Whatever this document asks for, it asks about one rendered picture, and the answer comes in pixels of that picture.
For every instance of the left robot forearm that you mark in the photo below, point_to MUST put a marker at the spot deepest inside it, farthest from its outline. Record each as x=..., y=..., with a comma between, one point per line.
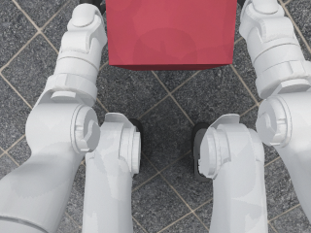
x=78, y=62

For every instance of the robot left thigh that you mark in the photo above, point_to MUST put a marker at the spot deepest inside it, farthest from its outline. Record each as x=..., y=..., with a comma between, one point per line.
x=108, y=184

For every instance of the right robot forearm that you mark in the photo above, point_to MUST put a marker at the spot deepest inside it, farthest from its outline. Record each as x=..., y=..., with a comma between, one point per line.
x=274, y=49

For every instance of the carton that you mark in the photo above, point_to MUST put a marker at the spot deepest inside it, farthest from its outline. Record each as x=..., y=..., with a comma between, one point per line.
x=170, y=35

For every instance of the right robot upper arm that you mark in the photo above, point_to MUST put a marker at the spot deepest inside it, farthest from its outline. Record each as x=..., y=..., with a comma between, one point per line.
x=284, y=122

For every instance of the right robot shin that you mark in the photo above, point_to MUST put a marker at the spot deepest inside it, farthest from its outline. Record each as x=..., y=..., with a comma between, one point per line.
x=234, y=119

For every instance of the left robot upper arm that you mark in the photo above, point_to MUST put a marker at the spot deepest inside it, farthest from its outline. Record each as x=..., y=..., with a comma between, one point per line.
x=34, y=197

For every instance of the left robot hand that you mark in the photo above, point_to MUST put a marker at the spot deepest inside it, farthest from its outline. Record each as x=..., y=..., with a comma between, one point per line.
x=101, y=8

